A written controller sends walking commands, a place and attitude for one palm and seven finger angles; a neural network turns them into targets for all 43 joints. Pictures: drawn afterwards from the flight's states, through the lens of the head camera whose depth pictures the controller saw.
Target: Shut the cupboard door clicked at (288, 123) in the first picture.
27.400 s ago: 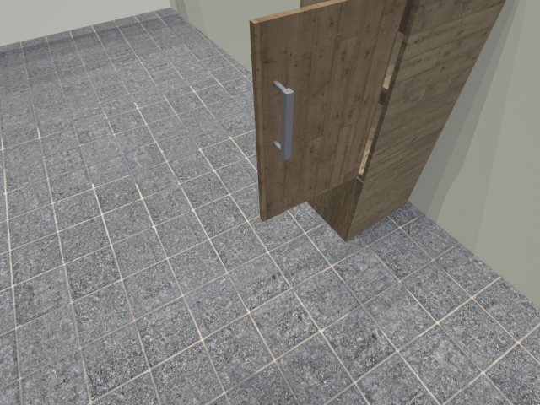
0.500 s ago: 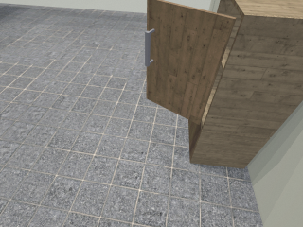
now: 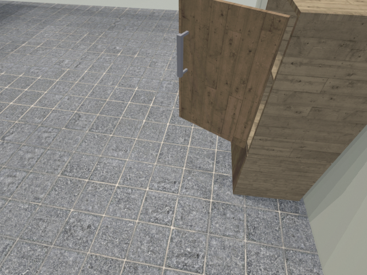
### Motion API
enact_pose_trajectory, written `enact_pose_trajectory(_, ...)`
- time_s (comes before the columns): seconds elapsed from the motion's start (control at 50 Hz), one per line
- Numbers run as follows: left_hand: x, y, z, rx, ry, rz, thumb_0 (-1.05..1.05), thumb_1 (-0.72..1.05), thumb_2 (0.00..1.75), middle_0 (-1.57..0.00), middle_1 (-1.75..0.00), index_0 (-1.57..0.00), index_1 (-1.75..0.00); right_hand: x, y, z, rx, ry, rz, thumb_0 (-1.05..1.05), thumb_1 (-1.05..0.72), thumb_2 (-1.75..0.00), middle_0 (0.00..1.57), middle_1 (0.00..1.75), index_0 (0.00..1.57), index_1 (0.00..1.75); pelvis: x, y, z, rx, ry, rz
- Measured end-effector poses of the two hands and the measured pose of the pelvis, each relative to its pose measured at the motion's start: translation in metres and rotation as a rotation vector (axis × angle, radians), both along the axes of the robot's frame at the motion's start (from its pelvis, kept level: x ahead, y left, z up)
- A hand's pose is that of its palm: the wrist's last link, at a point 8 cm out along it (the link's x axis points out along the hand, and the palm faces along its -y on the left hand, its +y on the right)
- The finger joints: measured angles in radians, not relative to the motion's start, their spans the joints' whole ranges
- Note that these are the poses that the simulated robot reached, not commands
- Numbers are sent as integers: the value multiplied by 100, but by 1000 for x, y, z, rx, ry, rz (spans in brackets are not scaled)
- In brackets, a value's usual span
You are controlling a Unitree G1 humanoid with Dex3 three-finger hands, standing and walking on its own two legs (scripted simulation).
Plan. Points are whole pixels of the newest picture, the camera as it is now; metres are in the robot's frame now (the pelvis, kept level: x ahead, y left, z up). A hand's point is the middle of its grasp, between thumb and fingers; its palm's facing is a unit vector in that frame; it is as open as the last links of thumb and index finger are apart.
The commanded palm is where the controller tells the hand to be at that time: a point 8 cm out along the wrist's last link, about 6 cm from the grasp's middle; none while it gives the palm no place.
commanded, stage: look to check the result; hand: left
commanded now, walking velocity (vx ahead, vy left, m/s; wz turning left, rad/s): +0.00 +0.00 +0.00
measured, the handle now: (182, 55) +0.90 +0.05 +0.03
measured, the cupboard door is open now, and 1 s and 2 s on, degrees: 61 61 61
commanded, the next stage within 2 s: walk to a spot facing it in 0.12 s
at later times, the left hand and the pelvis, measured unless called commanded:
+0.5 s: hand out of the picture +0.01 +0.19 -0.19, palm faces +0.12 -0.97 -0.22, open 7.4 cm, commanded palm none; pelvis +0.00 +0.00 -0.01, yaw +6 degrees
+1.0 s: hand out of the picture +0.05 +0.24 -0.15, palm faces +0.37 -0.89 -0.28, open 7.4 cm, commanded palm none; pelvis +0.01 -0.01 +0.00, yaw +23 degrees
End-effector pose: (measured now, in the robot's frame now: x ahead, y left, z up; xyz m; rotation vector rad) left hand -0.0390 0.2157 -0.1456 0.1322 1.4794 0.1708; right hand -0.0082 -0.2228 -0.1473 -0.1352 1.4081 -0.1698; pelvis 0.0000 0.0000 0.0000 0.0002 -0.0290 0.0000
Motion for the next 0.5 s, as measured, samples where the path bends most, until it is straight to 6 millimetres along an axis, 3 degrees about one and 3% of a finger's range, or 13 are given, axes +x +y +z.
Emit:
enact_pose_trajectory(0.32, 35, 11, 1, 21, -66, -28, 0, 90, 90, -20, -30, -20, -30, 13, -14, 4, -31, -18, 13, 0, -90, -89, 20, 30, 20, 30, 3, -1, 0, 0, 4, 9)
enact_pose_trajectory(0.5, 36, 20, -9, 40, -110, 64, 0, 90, 90, -20, -30, -20, -30, 23, -8, -7, -17, 24, 77, 0, -90, -89, 19, 30, 20, 30, 0, 3, -12, -19, 12, 96)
